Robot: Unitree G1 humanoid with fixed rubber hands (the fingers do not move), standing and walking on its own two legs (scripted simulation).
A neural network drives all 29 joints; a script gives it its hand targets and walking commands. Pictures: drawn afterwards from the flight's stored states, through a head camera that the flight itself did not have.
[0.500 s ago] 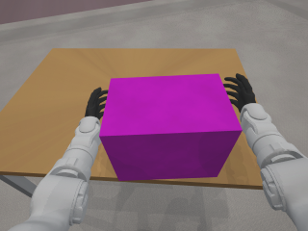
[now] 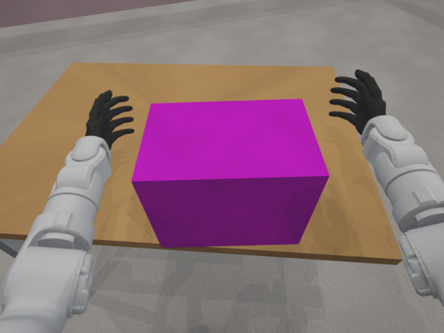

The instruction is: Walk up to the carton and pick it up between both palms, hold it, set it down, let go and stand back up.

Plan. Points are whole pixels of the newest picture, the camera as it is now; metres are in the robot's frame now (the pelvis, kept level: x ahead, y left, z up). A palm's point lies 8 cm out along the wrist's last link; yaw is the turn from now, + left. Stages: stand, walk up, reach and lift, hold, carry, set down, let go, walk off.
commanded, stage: set down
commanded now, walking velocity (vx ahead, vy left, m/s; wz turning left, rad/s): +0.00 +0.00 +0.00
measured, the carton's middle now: (228, 177) +0.43 +0.03 +0.05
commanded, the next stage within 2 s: none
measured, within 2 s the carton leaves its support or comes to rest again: neither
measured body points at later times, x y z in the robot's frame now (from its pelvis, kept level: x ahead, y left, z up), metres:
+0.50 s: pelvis +0.00 +0.01 +0.01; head +0.01 +0.02 +0.46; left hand +0.45 +0.26 +0.23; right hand +0.46 -0.22 +0.24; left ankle +0.00 +0.13 -0.73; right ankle +0.02 -0.08 -0.73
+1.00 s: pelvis +0.00 +0.01 +0.01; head +0.01 +0.02 +0.46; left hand +0.40 +0.26 +0.17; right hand +0.41 -0.23 +0.18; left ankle +0.00 +0.13 -0.73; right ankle +0.02 -0.08 -0.73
